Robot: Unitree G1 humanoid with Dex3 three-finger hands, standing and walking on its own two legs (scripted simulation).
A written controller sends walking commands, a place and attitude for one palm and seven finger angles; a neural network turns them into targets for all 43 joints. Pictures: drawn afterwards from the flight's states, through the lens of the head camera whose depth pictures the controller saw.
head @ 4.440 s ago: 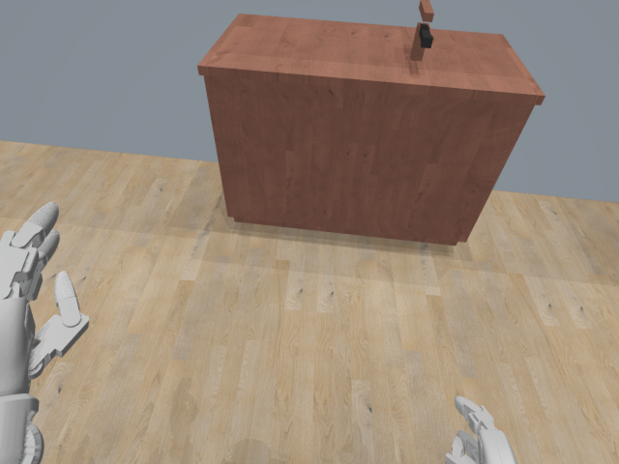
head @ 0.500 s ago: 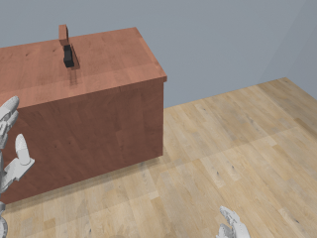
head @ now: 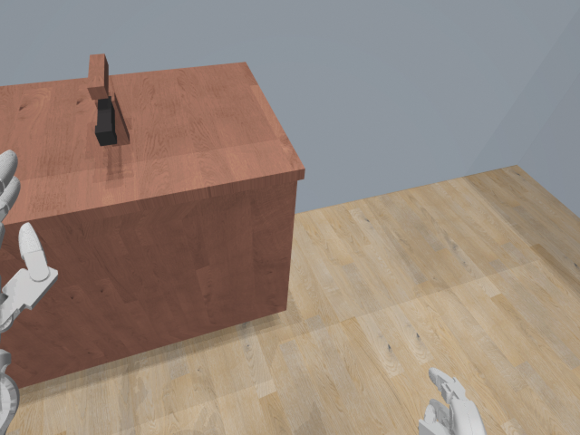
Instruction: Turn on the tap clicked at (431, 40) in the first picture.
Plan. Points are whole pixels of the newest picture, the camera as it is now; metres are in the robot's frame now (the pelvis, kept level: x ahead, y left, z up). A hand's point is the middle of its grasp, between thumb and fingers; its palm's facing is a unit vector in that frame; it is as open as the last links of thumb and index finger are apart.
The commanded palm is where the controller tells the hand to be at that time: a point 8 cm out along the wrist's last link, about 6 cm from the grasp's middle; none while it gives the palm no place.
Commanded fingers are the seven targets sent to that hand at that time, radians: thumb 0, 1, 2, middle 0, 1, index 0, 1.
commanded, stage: take the last steps up to it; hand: left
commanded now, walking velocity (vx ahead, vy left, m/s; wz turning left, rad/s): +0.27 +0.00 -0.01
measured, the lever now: (106, 134) +0.57 +0.37 +0.09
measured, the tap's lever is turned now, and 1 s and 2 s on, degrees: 0 0 0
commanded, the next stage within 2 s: come to a stop and stand still in 0.56 s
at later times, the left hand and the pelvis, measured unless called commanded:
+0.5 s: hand (138, 216) +0.31 +0.20 +0.17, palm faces +0.39 -0.82 -0.43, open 7.4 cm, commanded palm +0.25 +0.25 +0.18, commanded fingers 0.00 0.90 0.90 -0.20 -0.30 -0.20 -0.30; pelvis +0.10 -0.04 +0.00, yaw +1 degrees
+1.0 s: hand (175, 189) +0.37 +0.17 +0.16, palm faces +0.38 -0.81 -0.44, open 7.4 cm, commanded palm +0.31 +0.22 +0.18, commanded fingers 0.00 0.90 0.90 -0.20 -0.30 -0.20 -0.30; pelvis +0.15 -0.06 +0.00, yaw +0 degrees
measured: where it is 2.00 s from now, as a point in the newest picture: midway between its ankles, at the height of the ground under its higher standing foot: outside the picture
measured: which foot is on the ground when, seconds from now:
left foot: down 0.00-0.18, up 0.20-0.54, down 0.56-0.92, up 0.94-1.00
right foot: up 0.00-0.16, down 0.18-0.58, up 0.60-0.86, down 0.88-1.00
